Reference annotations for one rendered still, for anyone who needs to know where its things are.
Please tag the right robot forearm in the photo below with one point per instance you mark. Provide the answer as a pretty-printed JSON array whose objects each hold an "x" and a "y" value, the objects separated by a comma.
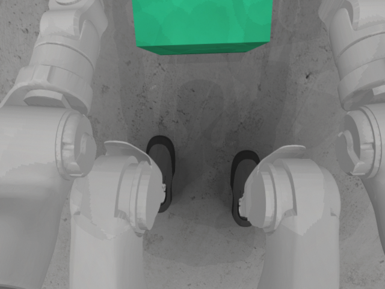
[{"x": 356, "y": 36}]

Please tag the robot right upper arm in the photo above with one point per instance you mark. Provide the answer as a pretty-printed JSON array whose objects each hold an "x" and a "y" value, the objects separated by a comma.
[{"x": 360, "y": 151}]

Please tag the left robot forearm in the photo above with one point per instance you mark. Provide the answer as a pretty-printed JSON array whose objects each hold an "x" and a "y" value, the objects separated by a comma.
[{"x": 64, "y": 58}]

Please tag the robot left upper arm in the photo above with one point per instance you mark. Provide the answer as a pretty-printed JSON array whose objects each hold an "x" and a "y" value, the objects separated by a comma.
[{"x": 42, "y": 151}]

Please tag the carton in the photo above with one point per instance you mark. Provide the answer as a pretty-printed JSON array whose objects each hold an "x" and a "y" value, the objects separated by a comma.
[{"x": 176, "y": 27}]

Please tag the left robot thigh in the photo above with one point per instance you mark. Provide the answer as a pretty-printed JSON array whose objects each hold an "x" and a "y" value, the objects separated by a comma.
[{"x": 120, "y": 199}]

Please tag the robot right shin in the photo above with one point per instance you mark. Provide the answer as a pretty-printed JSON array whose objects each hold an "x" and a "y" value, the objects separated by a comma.
[{"x": 289, "y": 151}]

